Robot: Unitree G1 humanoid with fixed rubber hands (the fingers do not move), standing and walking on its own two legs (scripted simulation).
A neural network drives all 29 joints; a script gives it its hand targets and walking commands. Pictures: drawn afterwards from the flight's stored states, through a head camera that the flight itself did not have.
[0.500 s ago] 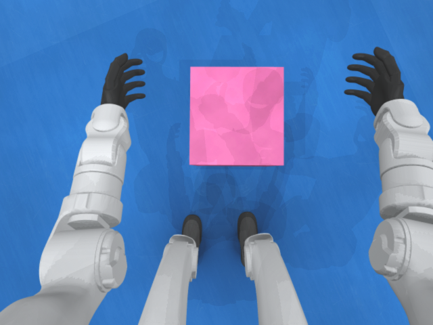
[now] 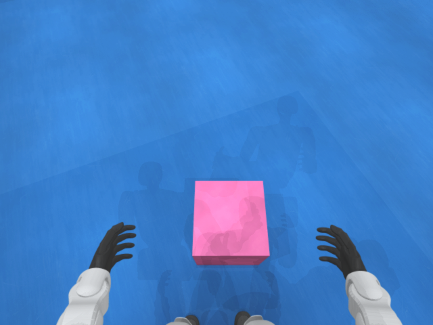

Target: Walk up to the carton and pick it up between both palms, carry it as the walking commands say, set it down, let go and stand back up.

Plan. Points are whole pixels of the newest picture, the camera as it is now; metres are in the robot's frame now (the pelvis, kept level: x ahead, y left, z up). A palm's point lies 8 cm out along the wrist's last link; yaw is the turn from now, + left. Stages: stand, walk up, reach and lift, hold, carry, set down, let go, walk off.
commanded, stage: let go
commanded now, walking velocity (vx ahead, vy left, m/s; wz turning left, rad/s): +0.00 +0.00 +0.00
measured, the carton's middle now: (228, 224) +0.46 -0.04 -0.63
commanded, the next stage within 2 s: stand in 0.62 s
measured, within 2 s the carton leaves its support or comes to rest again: neither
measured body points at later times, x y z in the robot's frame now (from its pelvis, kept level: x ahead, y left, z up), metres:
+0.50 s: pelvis +0.01 +0.01 +0.01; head +0.03 +0.01 +0.46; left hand +0.19 +0.24 -0.06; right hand +0.18 -0.22 -0.06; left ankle -0.01 +0.11 -0.73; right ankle +0.00 -0.10 -0.73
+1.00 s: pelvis +0.03 +0.01 +0.01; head +0.04 +0.01 +0.46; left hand +0.17 +0.30 -0.08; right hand +0.18 -0.29 -0.08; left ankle -0.01 +0.11 -0.73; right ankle +0.00 -0.10 -0.73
